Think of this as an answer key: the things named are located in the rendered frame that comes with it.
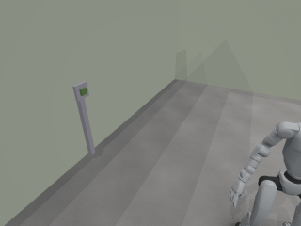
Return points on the button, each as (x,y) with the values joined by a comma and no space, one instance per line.
(83,91)

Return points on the right robot hand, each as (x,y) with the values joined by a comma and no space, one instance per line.
(238,191)

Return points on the right robot forearm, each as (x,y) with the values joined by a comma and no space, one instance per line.
(251,165)

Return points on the humanoid robot torso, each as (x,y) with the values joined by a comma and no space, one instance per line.
(290,179)

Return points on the panel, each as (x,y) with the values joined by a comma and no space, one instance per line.
(81,104)

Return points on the right robot upper arm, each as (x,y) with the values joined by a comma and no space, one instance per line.
(283,130)

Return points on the right robot shin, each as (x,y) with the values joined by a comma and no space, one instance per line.
(245,219)

